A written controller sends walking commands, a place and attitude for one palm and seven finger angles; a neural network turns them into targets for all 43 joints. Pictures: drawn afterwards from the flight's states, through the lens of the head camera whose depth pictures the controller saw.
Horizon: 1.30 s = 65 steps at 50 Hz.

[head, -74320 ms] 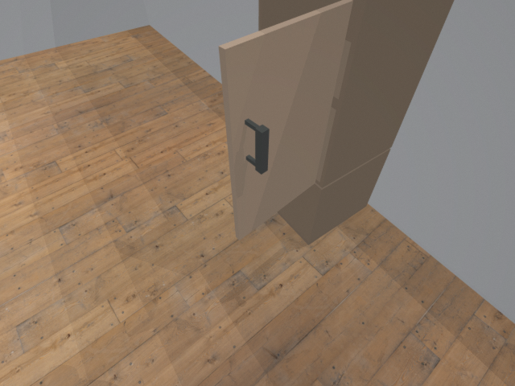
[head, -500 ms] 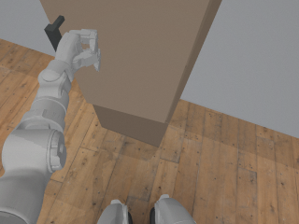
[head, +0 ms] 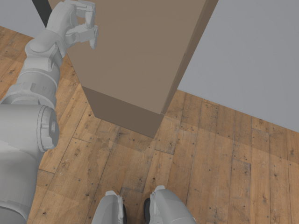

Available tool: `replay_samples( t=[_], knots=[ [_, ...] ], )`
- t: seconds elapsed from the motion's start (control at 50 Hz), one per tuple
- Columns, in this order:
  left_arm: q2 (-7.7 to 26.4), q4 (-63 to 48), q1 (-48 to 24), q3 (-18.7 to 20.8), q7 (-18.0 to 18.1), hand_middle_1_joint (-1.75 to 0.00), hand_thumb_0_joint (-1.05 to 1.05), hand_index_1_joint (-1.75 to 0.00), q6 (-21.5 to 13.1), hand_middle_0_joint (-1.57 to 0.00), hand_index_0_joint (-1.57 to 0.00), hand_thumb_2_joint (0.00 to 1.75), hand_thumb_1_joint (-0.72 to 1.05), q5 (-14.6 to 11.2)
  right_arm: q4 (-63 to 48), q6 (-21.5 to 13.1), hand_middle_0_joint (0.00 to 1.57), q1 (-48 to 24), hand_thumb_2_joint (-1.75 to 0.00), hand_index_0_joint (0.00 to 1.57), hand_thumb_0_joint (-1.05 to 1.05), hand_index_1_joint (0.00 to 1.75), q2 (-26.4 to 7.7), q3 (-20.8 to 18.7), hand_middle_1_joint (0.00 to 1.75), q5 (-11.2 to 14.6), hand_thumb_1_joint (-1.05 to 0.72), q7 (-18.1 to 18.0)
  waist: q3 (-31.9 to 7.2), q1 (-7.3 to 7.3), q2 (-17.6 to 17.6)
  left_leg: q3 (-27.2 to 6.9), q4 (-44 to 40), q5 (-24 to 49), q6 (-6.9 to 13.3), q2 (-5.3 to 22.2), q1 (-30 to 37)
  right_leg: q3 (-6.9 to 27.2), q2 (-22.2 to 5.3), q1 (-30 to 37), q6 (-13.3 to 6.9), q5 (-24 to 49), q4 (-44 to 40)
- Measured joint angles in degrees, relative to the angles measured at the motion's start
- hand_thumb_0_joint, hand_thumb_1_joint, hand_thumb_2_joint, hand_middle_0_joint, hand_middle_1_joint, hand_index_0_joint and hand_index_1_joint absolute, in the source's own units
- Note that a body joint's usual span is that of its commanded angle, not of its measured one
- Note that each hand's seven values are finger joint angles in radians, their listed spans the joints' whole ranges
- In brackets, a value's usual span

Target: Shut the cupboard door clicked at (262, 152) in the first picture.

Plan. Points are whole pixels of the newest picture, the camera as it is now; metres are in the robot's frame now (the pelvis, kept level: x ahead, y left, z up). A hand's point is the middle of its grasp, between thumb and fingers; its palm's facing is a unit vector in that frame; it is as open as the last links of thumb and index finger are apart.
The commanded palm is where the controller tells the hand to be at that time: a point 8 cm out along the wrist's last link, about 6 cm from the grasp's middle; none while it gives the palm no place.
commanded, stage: pull the fist back off the door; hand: left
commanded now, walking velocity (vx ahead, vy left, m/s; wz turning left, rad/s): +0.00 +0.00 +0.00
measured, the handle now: (54, 15) +0.61 +0.16 +0.11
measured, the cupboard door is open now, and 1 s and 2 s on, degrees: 0 0 0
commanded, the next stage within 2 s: draw the hand back to the body in 0.90 s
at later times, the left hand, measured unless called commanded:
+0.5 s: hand (102, 33) +0.55 +0.05 +0.12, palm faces +0.03 -1.00 +0.00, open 2.9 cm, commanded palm +0.51 +0.09 +0.12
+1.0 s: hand (100, 59) +0.48 +0.06 +0.12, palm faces +0.01 -1.00 -0.01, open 3.1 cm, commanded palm +0.45 +0.10 +0.12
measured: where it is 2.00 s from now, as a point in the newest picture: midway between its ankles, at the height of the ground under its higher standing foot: outside the picture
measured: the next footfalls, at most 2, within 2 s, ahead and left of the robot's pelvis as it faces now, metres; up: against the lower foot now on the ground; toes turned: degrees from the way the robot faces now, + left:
none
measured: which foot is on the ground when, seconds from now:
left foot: down 0.00-1.00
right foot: down 0.00-1.00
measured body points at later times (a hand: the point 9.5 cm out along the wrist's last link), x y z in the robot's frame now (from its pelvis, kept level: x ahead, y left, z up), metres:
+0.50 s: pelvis -0.01 +0.01 +0.01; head +0.12 +0.01 +0.44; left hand +0.54 +0.11 +0.12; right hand -0.06 -0.24 -0.10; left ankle +0.02 +0.08 -0.65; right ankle +0.02 -0.08 -0.65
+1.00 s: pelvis +0.03 +0.00 +0.04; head +0.10 +0.00 +0.48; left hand +0.47 +0.11 +0.12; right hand +0.11 -0.26 -0.08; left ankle +0.02 +0.08 -0.65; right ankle +0.02 -0.08 -0.65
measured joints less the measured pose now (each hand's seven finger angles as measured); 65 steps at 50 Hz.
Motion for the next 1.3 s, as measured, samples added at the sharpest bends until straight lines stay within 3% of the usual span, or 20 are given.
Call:
replay_samples(
  t=[0.04, 0.08, 0.14, 0.2, 0.24, 0.28, 0.34, 0.44, 0.52, 0.72, 0.88, 1.0, 1.12, 1.3],
  knots=[
    [0.2, 0.4, -1.1, -0.6, 0.1, -1.5, -0.02, -1.5, 0.5, -1.3, -1.3, 1.0, 0.88, 0.0, 0.4, -0.5, 0.2, -0.3, -0.9, 0.21, 0.01, 0.3, 0.0, 0.1, 0.3, -0.1, -0.9, -0.2, 0.1, -0.09, -0.1, -0.3, 0.5, 0.0, 0.0, 0.0, -0.8, -0.3, 0.0, -0.6, -0.1, 0.0, 0.4],
    [-1.6, 0.5, -1.4, 1.6, 3.8, -1.5, -0.02, -1.5, 0.8, -1.3, -1.31, 0.99, 0.82, 0.4, 0.0, -1.0, 0.2, 0.4, -0.9, 0.21, 0.01, 0.3, 0.1, -0.3, 0.3, -0.5, -0.9, 0.1, -0.5, 0.48, 0.3, -0.6, 1.0, 0.1, -0.1, 0.0, -1.8, -0.7, 0.0, -1.4, -0.1, 0.2, 0.5],
    [-6.1, 0.0, -0.7, 4.9, 16.6, -1.5, -0.05, -1.5, 0.2, -1.3, -1.31, 0.95, 0.68, 1.2, -0.6, -1.5, 0.2, 1.4, -0.9, 0.2, 0.01, 0.3, 0.5, -0.7, 0.3, -1.9, -0.9, 2.1, -1.3, 1.19, 0.3, -0.8, 1.0, 0.6, -0.2, -0.3, -2.6, -0.9, -0.3, -2.1, 0.1, 0.4, 0.6],
    [-10.1, -0.5, 0.6, 7.1, 30.2, -1.5, -0.06, -1.5, -2.5, -1.3, -1.31, 0.92, 0.61, 3.7, -1.0, -1.8, 0.2, 1.7, -0.9, 0.2, 0.01, 0.3, 1.4, -0.8, 0.3, -3.8, -0.9, 4.7, -2.1, 0.91, 0.1, -0.8, 0.7, 1.1, -0.2, -0.5, -2.8, -0.9, -0.6, -2.4, 0.2, 0.8, 0.5],
    [-10.8, 0.0, 1.3, 6.8, 35.9, -1.5, -0.06, -1.5, -4.9, -1.3, -1.3, 0.92, 0.63, 6.7, -1.2, -1.7, 0.2, 1.6, -0.9, 0.2, 0.01, 0.3, 2.0, -0.8, 0.3, -4.6, -0.9, 6.2, -2.5, 0.1, 0.1, -0.7, 0.6, 1.3, -0.2, -0.5, -2.8, -0.8, -0.6, -2.5, 0.1, 0.9, 0.6],
    [-10.4, 1.0, 1.8, 5.6, 38.1, -1.5, -0.05, -1.5, -6.7, -1.3, -1.3, 0.94, 0.69, 9.1, -1.3, -1.4, 0.2, 1.6, -0.9, 0.2, 0.01, 0.3, 2.5, -0.7, 0.3, -4.8, -0.9, 7.2, -2.5, -0.75, 0.3, -0.5, 0.4, 1.4, -0.2, -0.5, -2.4, -0.6, -0.6, -2.2, 0.1, 1.1, 0.5],
    [-9.5, 2.7, 2.0, 4.8, 37.4, -1.5, -0.03, -1.5, -7.5, -1.3, -1.3, 0.96, 0.78, 9.8, -1.3, -0.6, 0.2, 2.0, -0.9, 0.21, 0.01, 0.3, 2.8, -0.5, 0.3, -4.3, -0.9, 7.5, -2.2, -1.51, 0.6, 0.0, -0.5, 1.7, 0.0, -0.4, -1.2, -0.1, -0.5, -1.2, 0.2, 1.5, -0.3],
    [-9.1, 3.6, 3.8, 6.9, 34.6, -1.5, -0.04, -1.5, -7.2, -1.3, -1.3, 0.97, 0.86, 7.1, -1.7, 0.3, 0.2, 4.2, -0.9, 0.21, 0.01, 0.3, 2.3, -0.1, 0.3, -3.4, -0.9, 7.0, -1.7, -1.62, 1.0, 1.3, -3.2, 2.3, 0.3, 0.0, 2.0, 1.4, -0.1, 1.3, 0.5, 2.4, -2.5],
    [-10.5, 0.4, 7.8, 7.9, 34.2, -1.5, -0.02, -1.5, -9.3, -1.3, -1.3, 0.94, 0.88, 5.9, -2.0, 0.6, 0.2, 6.0, -0.9, 0.2, 0.01, 0.3, 1.6, -0.7, 0.3, -3.2, -0.9, 7.0, -1.6, -0.97, 1.1, 2.5, -5.1, 2.3, 0.4, 0.2, 4.6, 2.7, 0.2, 3.3, 0.8, 2.6, -3.9],
    [-16.5, -12.7, 22.8, 6.9, 34.3, -1.5, 0.01, -1.5, -11.8, -1.3, -1.29, 0.91, 0.9, 4.8, -3.2, 3.5, 0.2, 6.2, -0.9, 0.2, 0.01, 0.3, 1.4, -2.8, 0.3, -2.5, -0.91, 6.7, -1.5, 2.35, 0.3, 4.3, -9.3, 1.4, 0.5, 0.3, 12.0, 5.0, 0.7, 9.6, 1.0, 1.9, -7.0],
    [-21.0, -24.5, 34.8, 0.4, 33.7, -1.5, 0.02, -1.5, -10.7, -1.3, -1.29, 0.9, 0.9, 3.0, -4.7, 4.4, 0.2, 1.9, -0.9, 0.2, 0.01, 0.3, 2.1, -3.7, 0.3, -1.3, -0.91, 6.1, -2.2, 5.92, 0.1, 3.7, -12.3, 1.1, 0.2, -0.1, 18.4, 4.8, 0.6, 16.1, 0.9, 1.3, -9.9],
    [-23.3, -26.4, 36.6, -3.6, 34.3, -1.5, 0.02, -1.5, -9.6, -1.3, -1.3, 0.9, 0.9, 2.8, -5.5, 4.1, 0.2, -2.9, -0.9, 0.2, 0.01, 0.3, 2.4, -3.5, 0.3, -0.9, -0.91, 5.4, -2.1, 7.69, -0.1, 2.8, -12.9, 1.3, 0.0, -0.7, 20.6, 3.9, 0.0, 18.6, 0.8, 0.9, -10.3],
    [-24.1, -28.0, 37.2, -3.4, 34.1, -1.5, 0.02, -1.5, -9.2, -1.3, -1.3, 0.9, 0.9, 3.3, -6.4, 4.4, 0.2, -5.8, -0.9, 0.2, 0.01, 0.3, 2.9, -2.9, 0.3, -0.6, -0.91, 4.9, -2.2, 8.56, -0.4, 3.2, -13.2, 1.7, -0.3, -0.8, 21.5, 4.3, -0.2, 19.0, 0.5, 0.9, -9.7],
    [-20.7, -42.7, 51.4, -2.5, 29.1, -1.5, 0.02, -1.5, -3.9, -1.3, -1.3, 0.9, 0.9, -0.2, -7.9, 6.0, 0.2, -3.5, -0.9, 0.2, 0.01, 0.3, 3.4, -1.4, 0.3, 1.9, -0.91, 3.0, -0.8, 10.6, 0.0, 3.7, -19.7, 4.2, -0.8, -0.5, 30.6, 5.2, 0.3, 27.4, 0.1, 3.3, -15.3]
  ],
)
